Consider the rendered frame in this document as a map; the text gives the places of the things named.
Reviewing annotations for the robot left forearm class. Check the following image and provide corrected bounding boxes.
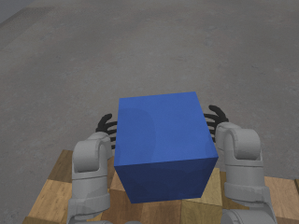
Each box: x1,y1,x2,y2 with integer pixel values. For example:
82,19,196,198
66,132,113,224

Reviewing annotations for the robot right forearm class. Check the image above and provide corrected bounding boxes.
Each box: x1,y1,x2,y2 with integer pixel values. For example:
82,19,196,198
215,121,278,224

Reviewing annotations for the carton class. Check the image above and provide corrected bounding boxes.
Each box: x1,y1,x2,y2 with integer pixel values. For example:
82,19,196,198
113,91,219,204

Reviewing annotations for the robot right hand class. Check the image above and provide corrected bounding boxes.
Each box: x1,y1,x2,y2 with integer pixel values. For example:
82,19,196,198
204,105,229,143

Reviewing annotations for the robot left hand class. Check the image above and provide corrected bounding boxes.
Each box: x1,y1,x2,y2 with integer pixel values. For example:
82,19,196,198
95,113,118,149

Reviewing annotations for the robot right upper arm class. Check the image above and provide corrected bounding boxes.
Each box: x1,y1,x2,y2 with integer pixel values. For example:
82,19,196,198
221,209,276,224

